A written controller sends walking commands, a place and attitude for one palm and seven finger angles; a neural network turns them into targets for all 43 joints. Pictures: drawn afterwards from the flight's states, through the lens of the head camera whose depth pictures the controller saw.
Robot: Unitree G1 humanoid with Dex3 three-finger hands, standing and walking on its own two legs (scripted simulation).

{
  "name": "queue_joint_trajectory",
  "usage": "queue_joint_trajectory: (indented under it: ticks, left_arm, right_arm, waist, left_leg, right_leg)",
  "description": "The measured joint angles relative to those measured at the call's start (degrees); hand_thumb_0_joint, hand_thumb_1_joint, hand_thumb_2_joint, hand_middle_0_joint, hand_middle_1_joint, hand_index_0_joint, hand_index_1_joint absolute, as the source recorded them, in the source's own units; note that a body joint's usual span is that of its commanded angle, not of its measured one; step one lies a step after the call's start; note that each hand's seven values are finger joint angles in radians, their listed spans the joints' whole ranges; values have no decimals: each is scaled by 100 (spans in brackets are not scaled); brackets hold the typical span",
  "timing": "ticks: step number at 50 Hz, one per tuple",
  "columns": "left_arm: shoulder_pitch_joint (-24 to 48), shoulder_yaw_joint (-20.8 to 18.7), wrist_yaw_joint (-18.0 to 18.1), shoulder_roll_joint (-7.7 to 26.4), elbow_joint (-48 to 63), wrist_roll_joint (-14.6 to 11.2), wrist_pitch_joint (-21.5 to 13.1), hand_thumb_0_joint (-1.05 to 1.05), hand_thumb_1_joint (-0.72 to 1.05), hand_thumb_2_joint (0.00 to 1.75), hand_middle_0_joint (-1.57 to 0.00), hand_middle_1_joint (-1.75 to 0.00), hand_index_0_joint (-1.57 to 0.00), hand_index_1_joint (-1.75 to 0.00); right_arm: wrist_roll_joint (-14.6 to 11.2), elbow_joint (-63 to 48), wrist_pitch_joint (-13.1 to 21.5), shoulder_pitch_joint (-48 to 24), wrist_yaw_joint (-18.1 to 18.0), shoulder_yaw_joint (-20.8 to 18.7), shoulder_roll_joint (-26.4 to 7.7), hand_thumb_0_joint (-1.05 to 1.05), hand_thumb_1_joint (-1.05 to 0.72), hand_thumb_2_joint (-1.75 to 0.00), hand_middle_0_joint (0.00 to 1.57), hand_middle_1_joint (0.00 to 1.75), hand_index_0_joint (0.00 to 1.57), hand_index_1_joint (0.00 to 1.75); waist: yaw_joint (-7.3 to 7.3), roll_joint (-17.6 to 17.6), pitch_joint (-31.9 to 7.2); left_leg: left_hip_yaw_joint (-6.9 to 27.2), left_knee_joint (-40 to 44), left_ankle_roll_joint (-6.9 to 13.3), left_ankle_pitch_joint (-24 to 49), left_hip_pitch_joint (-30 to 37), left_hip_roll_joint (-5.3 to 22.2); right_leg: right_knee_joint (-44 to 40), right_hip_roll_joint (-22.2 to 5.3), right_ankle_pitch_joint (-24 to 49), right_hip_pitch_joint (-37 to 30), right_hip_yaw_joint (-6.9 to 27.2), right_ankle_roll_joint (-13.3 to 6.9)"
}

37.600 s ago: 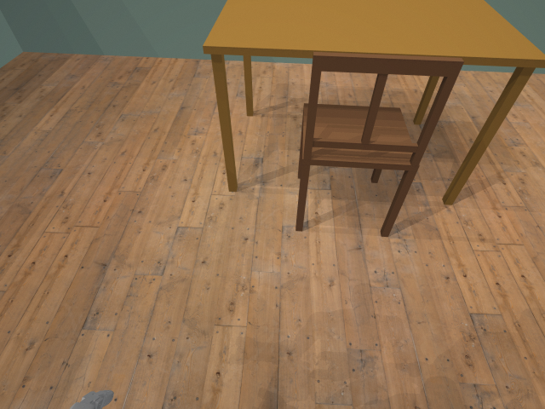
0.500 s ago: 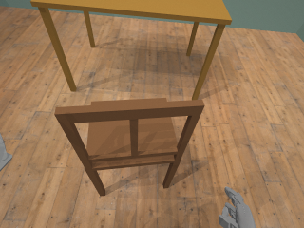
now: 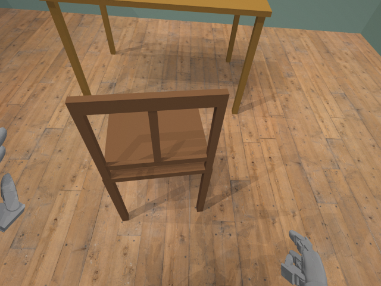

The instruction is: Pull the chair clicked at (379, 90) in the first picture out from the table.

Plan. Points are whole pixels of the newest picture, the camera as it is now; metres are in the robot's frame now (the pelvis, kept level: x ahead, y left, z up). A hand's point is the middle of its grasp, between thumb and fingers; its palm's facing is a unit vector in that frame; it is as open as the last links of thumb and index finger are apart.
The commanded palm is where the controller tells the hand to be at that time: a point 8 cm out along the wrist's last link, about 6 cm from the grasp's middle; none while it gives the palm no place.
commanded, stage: stop stepping back and stand still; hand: left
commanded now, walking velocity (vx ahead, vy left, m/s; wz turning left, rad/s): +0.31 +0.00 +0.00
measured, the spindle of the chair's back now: (155, 137) +0.55 +0.14 -0.11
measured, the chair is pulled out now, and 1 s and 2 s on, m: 0.60 0.60 0.60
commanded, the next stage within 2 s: let the arm hang, fingers relaxed in 0.82 s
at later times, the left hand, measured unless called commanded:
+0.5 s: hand out of the picture +0.08 +0.24 +0.18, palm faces +0.38 -0.78 -0.49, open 7.4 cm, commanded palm +0.02 +0.29 +0.18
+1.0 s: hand (31, 284) +0.11 +0.23 +0.11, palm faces +0.30 -0.82 -0.48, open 7.4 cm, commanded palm none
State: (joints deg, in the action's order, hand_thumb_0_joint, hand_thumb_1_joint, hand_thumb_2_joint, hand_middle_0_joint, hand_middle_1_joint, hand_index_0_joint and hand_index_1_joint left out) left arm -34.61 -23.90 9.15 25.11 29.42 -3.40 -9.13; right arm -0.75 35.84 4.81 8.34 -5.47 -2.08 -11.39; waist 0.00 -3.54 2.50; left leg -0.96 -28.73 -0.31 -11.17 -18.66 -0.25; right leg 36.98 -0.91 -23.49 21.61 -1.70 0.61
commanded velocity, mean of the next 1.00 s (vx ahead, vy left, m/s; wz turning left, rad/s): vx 0.17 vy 0.03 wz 0.00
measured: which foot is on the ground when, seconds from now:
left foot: down 0.00-0.10, up 0.12-0.30, down 0.32-1.00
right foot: down 0.00-0.32, up 0.34-0.60, down 0.62-1.00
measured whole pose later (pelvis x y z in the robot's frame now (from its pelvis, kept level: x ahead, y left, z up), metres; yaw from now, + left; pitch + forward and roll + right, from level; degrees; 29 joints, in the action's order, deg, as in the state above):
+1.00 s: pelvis -0.12 -0.02 +0.00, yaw +2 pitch +1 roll +0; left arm -20.4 -15.3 4.1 20.8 11.9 1.9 -6.7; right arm 0.9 37.5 5.6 11.3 -1.1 -3.2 -14.5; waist 0.7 2.5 -0.4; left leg -0.7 -32.0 2.1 -13.2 -19.9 -1.1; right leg 42.6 -1.5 -29.0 18.2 -3.2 0.7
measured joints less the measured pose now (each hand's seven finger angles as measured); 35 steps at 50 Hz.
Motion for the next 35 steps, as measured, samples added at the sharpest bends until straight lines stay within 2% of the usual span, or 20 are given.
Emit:
queue_joint_trajectory:
  ticks: [1, 3, 5, 7, 9, 11, 13, 15, 16, 17, 19, 21, 23, 25, 29, 31, 33, 35]
  left_arm:
    - [-7, 49, -2, -35, 81, 12, 60, 1, 89, 90, -22, -31, -21, -31]
    - [-19, 122, 0, -48, 284, 37, 86, 1, 89, 90, -22, -31, -21, -31]
    - [-21, 121, 9, 9, 425, 83, 12, 1, 89, 90, -22, -31, -21, -31]
    - [32, 86, 9, 48, 421, 140, -55, 1, 89, 90, -22, -31, -21, -31]
    - [155, 51, 17, -15, 220, 153, -88, 1, 89, 90, -22, -31, -21, -31]
    - [330, 29, 13, -128, -171, 143, -66, 1, 89, 90, -22, -31, -21, -31]
    - [492, 3, 27, -216, -556, 150, 9, 1, 89, 90, -22, -31, -21, -31]
    - [632, -25, 56, -259, -726, 165, 76, 1, 89, 90, -22, -31, -21, -31]
    - [711, -26, 73, -254, -707, 166, 83, 1, 89, 90, -21, -31, -21, -31]
    - [804, -40, 82, -213, -707, 185, 83, 1, 89, 90, -21, -31, -21, -31]
    - [765, -14, 35, -206, -657, 274, 94, 1, 89, 90, -21, -31, -21, -31]
    - [488, 108, -71, -239, -548, 335, 80, 1, 89, 90, -21, -31, -21, -31]
    - [262, 199, -155, -187, -344, 379, -21, 1, 89, 90, -21, -31, -21, -31]
    - [60, 124, -189, -68, -62, 361, -213, 1, 89, 90, -22, -31, -21, -31]
    - [-155, -461, -130, 235, 146, 286, -489, 1, 89, 90, -22, -31, -21, -31]
    - [58, -668, -95, 317, -88, 269, -523, 1, 89, 90, -22, -31, -21, -31]
    - [438, -523, -93, 122, -485, 244, -497, 1, 89, 90, -22, -31, -21, -31]
    - [650, -281, -96, -86, -799, 190, -401, 1, 89, 90, -21, -31, -21, -31]
  right_arm:
    - [7, -34, 72, 48, 24, 38, 19, 2, -91, -90, 20, 30, 20, 30]
    - [-21, -92, 196, 157, 69, 124, 25, 2, -91, -90, 20, 30, 20, 30]
    - [-41, -91, 237, 279, 109, 184, 56, 2, -90, -90, 20, 30, 20, 30]
    - [-28, -30, 182, 416, 117, 204, 60, 2, -90, -90, 21, 30, 20, 30]
    - [1, 131, 67, 500, 118, 208, 26, 1, -90, -90, 21, 30, 21, 30]
    - [5, 270, -66, 589, 108, 230, -32, 2, -90, -90, 21, 30, 21, 30]
    - [-9, 291, -127, 689, 85, 254, -95, 2, -90, -90, 21, 30, 21, 30]
    - [-2, 173, -74, 749, 85, 247, -181, 2, -90, -90, 21, 30, 21, 30]
    - [4, 70, -4, 750, 89, 224, -243, 2, -90, -90, 21, 30, 21, 30]
    - [22, 67, 50, 690, 94, 182, -197, 2, -90, -90, 21, 30, 21, 30]
    - [10, 51, 122, 697, 161, 116, -88, 2, -90, -90, 21, 30, 21, 30]
    - [-21, 77, 200, 891, 251, 55, -31, 2, -90, -90, 20, 30, 20, 30]
    - [-55, 175, 254, 1099, 295, 20, 12, 2, -90, -90, 20, 30, 20, 30]
    - [-75, 280, 235, 1215, 288, 45, 39, 2, -90, -90, 20, 30, 20, 30]
    - [-38, 274, 171, 1214, 198, 145, 65, 2, -90, -90, 20, 30, 20, 30]
    - [-34, 250, 168, 1091, 192, 165, 33, 2, -90, -90, 21, 30, 20, 30]
    - [-66, 382, 105, 874, 206, 113, -93, 2, -90, -90, 21, 30, 20, 30]
    - [-114, 519, 5, 758, 249, 36, -122, 2, -90, -90, 21, 30, 21, 30]
  waist:
    - [-7, 32, 22]
    - [-13, 171, 85]
    - [-19, 240, 82]
    - [-63, 257, -79]
    - [-104, 222, -313]
    - [-81, 211, -595]
    - [-34, 232, -826]
    - [64, 303, -858]
    - [141, 379, -767]
    - [190, 236, -585]
    - [198, 10, -331]
    - [342, 76, -451]
    - [403, 215, -602]
    - [320, 337, -653]
    - [70, 498, -572]
    - [5, 614, -451]
    - [59, 992, -287]
    - [69, 975, -262]
  left_leg:
    - [40, -45, -21, 34, -21, 42]
    - [162, -226, -60, 38, -55, 155]
    - [235, -563, -36, -417, -125, 213]
    - [265, -1236, -17, -1192, -339, 151]
    - [141, -2215, 0, -1270, -520, -2]
    - [-91, -2599, 41, -1246, -412, -80]
    - [-277, -2033, 142, -1438, 10, -84]
    - [-288, -853, 254, -1527, 571, -60]
    - [-194, -208, 333, -1434, 813, -16]
    - [-230, -128, 356, -1100, 805, -101]
    - [-377, -254, 372, -814, 846, -223]
    - [-292, -241, 408, -741, 803, -200]
    - [-110, -140, 408, -650, 697, -129]
    - [3, -80, 338, -554, 564, -9]
    - [-31, -343, 168, -595, 206, 177]
    - [-35, -807, 117, -792, -65, 236]
    - [185, -1473, 225, -1086, -313, 357]
    - [202, -2226, 193, -1253, -488, 168]
  right_leg:
    - [-39, 11, 48, -27, -77, 26]
    - [-339, 71, 717, -206, -285, 10]
    - [-527, 121, 1230, -350, -412, -185]
    - [-566, 129, 1292, -328, -433, -384]
    - [-624, 77, 1306, -241, -362, -402]
    - [-744, -10, 1177, -151, -377, -365]
    - [-884, -78, 1007, -37, -491, -307]
    - [-843, -67, 896, 160, -626, -219]
    - [-651, -28, 797, 321, -701, -161]
    - [-228, -100, 548, 511, -592, -84]
    - [1304, -73, 218, 846, -249, 18]
    - [2740, 55, 254, 1037, -158, 60]
    - [3374, 130, 385, 986, -143, 21]
    - [2848, 121, 358, 658, -193, -45]
    - [351, -13, 64, -359, -304, -103]
    - [-681, -37, 439, -830, -368, -109]
    - [-710, 152, 573, -908, -542, -72]
    - [-676, 94, 528, -993, -546, -62]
